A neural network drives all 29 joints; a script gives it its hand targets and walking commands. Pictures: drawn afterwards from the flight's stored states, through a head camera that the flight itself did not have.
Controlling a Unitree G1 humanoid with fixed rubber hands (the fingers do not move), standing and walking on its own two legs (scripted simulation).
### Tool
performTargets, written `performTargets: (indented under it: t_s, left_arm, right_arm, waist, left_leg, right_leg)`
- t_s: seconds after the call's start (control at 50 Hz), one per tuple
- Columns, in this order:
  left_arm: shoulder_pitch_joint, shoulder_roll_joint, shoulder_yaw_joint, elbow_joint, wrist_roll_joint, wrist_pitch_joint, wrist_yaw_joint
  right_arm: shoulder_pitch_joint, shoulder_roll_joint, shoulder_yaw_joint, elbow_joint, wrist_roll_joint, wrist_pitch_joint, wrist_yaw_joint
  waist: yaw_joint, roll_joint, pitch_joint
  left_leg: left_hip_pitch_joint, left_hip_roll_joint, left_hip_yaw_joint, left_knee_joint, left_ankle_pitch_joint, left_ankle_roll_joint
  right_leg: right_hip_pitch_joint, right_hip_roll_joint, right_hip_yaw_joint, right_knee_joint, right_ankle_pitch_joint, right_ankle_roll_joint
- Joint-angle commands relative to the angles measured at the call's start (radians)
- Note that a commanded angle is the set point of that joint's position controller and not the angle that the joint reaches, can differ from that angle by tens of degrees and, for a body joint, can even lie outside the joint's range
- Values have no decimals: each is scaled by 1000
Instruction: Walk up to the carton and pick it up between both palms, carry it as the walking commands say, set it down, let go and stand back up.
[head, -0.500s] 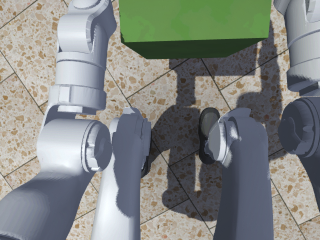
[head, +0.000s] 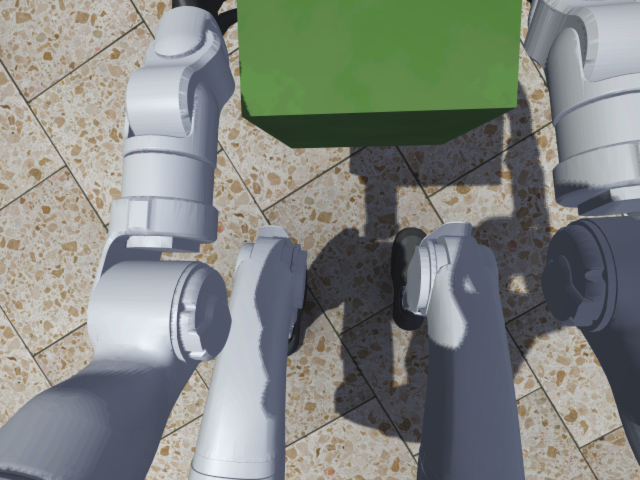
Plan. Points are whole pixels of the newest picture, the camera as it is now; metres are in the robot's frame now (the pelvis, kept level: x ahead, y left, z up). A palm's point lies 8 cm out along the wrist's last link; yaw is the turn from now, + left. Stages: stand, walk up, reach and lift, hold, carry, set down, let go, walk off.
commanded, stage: reach and lift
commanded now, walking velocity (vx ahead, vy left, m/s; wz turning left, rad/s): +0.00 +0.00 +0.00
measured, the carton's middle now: (369, 36) +0.56 -0.01 -0.14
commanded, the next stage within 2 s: none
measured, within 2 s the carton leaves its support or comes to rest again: neither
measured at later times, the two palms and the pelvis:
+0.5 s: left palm (157, 1) +0.51 +0.14 +0.01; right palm out of the picture +0.54 -0.16 +0.01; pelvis +0.00 +0.00 +0.06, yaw +0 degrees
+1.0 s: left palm out of the picture +0.49 +0.15 +0.09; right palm out of the picture +0.52 -0.15 +0.09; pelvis +0.00 +0.00 +0.12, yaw +0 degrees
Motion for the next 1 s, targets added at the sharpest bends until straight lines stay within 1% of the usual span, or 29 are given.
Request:
performTargets:
  t_s: [0.0,0.02,0.06,0.08,0.12,0.14,0.16,0.18,0.24,0.28,0.3,0.32,0.36,0.38,0.4,0.48,0.52,0.6,0.62,0.64,0.72,0.74,0.76,0.84,0.86,0.88,0.94,0.96,0.98]
  left_arm:
    - [-871,-1057,-495,-269,-153,-45,-371]
    - [-896,-1076,-542,-352,-185,-50,-370]
    - [-888,-1055,-529,-319,-175,-45,-362]
    - [-864,-1070,-531,-296,-171,-45,-366]
    - [-821,-1061,-477,-219,-133,-46,-371]
    - [-878,-1091,-535,-327,-162,-52,-365]
    - [-866,-1072,-532,-322,-161,-49,-369]
    - [-831,-1090,-522,-261,-158,-42,-371]
    - [-844,-1086,-553,-316,-186,-39,-371]
    - [-836,-1060,-544,-345,-171,-49,-376]
    - [-843,-1081,-545,-320,-163,-45,-374]
    - [-809,-1065,-506,-266,-144,-46,-376]
    - [-820,-1104,-577,-335,-174,-40,-373]
    - [-801,-1096,-539,-303,-156,-40,-373]
    - [-781,-1112,-563,-300,-169,-43,-373]
    - [-788,-1099,-579,-354,-168,-54,-379]
    - [-738,-1100,-535,-277,-144,-50,-386]
    - [-749,-1116,-567,-296,-156,-55,-396]
    - [-736,-1105,-580,-366,-153,-61,-389]
    - [-716,-1102,-583,-314,-153,-53,-393]
    - [-668,-1117,-583,-299,-131,-51,-401]
    - [-684,-1136,-600,-323,-152,-55,-401]
    - [-676,-1127,-586,-322,-150,-60,-404]
    - [-688,-1143,-616,-343,-151,-55,-400]
    - [-628,-1124,-599,-293,-129,-56,-401]
    - [-595,-1137,-561,-233,-101,-53,-405]
    - [-648,-1154,-613,-348,-144,-63,-406]
    - [-675,-1142,-599,-309,-132,-64,-407]
    - [-657,-1169,-635,-370,-150,-68,-412]
  right_arm:
    - [-647,1394,301,-382,88,-30,316]
    - [-654,1410,345,-472,108,-34,312]
    - [-638,1388,314,-395,99,-28,309]
    - [-635,1378,310,-400,90,-36,313]
    - [-637,1400,312,-380,91,-40,313]
    - [-588,1420,322,-391,90,-34,318]
    - [-586,1407,317,-395,73,-37,311]
    - [-625,1386,311,-405,80,-39,311]
    - [-608,1383,340,-446,97,-30,307]
    - [-550,1425,349,-401,76,-24,311]
    - [-577,1439,344,-407,98,-29,311]
    - [-579,1411,324,-385,80,-29,314]
    - [-572,1402,356,-456,84,-36,316]
    - [-549,1408,345,-428,83,-33,316]
    - [-572,1410,362,-456,86,-39,318]
    - [-553,1451,387,-499,102,-42,311]
    - [-536,1444,376,-451,82,-32,313]
    - [-495,1466,387,-458,79,-35,313]
    - [-477,1495,411,-436,101,-31,316]
    - [-488,1475,410,-495,88,-34,312]
    - [-431,1462,392,-455,70,-35,315]
    - [-471,1453,405,-480,72,-38,320]
    - [-487,1458,437,-539,79,-41,320]
    - [-435,1461,405,-473,69,-38,322]
    - [-431,1489,410,-462,65,-41,326]
    - [-406,1487,388,-432,50,-41,330]
    - [-409,1511,424,-475,72,-40,337]
    - [-374,1469,376,-424,36,-44,343]
    - [-402,1494,428,-504,57,-48,344]
  waist:
    - [-2,-83,-2607]
    - [-30,-94,-2747]
    - [-10,-65,-2657]
    - [-26,-78,-2606]
    - [19,-87,-2522]
    - [-8,-62,-2640]
    - [-36,-84,-2644]
    - [-30,-82,-2600]
    - [-39,-74,-2662]
    - [-20,-105,-2622]
    - [-6,-66,-2618]
    - [3,-86,-2537]
    - [-30,-76,-2659]
    - [-7,-54,-2622]
    - [-15,-77,-2620]
    - [-13,-91,-2640]
    - [7,-107,-2576]
    - [-18,-95,-2582]
    - [18,-71,-2605]
    - [-8,-115,-2613]
    - [-4,-57,-2549]
    - [-16,-84,-2542]
    - [2,-109,-2598]
    - [-21,-48,-2548]
    - [19,-85,-2497]
    - [22,-84,-2419]
    - [11,-72,-2572]
    - [-31,-61,-2444]
    - [-5,-57,-2556]
  left_leg:
    - [313,-119,90,-287,114,42]
    - [396,-125,82,-294,170,40]
    - [372,-121,79,-307,152,38]
    - [379,-117,69,-328,118,42]
    - [342,-114,73,-344,92,45]
    - [408,-117,75,-349,141,32]
    - [399,-118,66,-348,120,33]
    - [397,-115,55,-370,102,42]
    - [435,-113,53,-387,117,37]
    - [424,-114,56,-404,108,42]
    - [460,-112,54,-416,101,40]
    - [428,-109,49,-425,64,48]
    - [517,-114,43,-432,135,34]
    - [501,-110,43,-438,124,37]
    - [527,-109,40,-452,122,45]
    - [544,-115,41,-470,158,46]
    - [505,-113,49,-493,125,45]
    - [543,-110,43,-533,120,47]
    - [584,-107,38,-542,164,47]
    - [571,-110,29,-544,163,50]
    - [599,-104,17,-592,182,48]
    - [605,-106,18,-593,145,50]
    - [624,-108,27,-586,172,50]
    - [690,-104,7,-660,144,43]
    - [692,-101,13,-672,154,49]
    - [655,-99,17,-677,108,53]
    - [753,-104,8,-708,172,51]
    - [710,-92,-6,-718,108,46]
    - [779,-99,-4,-725,176,49]
  right_leg:
    - [1252,145,20,-157,91,-1]
    - [1334,157,15,-158,161,3]
    - [1271,152,6,-156,148,-1]
    - [1243,152,-2,-168,113,-1]
    - [1257,143,24,-202,55,4]
    - [1303,154,21,-200,117,-8]
    - [1311,156,9,-203,103,-1]
    - [1269,148,-1,-210,74,1]
    - [1369,150,30,-242,80,-5]
    - [1375,146,36,-267,77,6]
    - [1362,146,41,-269,53,2]
    - [1314,143,41,-281,1,2]
    - [1362,155,10,-275,113,-5]
    - [1371,149,42,-294,75,-10]
    - [1342,154,15,-288,76,-5]
    - [1457,149,56,-343,104,5]
    - [1466,141,66,-373,61,8]
    - [1497,136,69,-411,59,10]
    - [1517,136,78,-409,87,11]
    - [1553,141,82,-428,103,13]
    - [1527,134,85,-453,116,5]
    - [1524,139,75,-464,72,2]
    - [1565,138,93,-479,83,9]
    - [1569,135,77,-505,78,1]
    - [1546,138,68,-513,86,8]
    - [1536,137,81,-541,32,2]
    - [1626,144,72,-548,99,0]
    - [1546,135,69,-554,50,-7]
    - [1625,144,72,-563,108,-8]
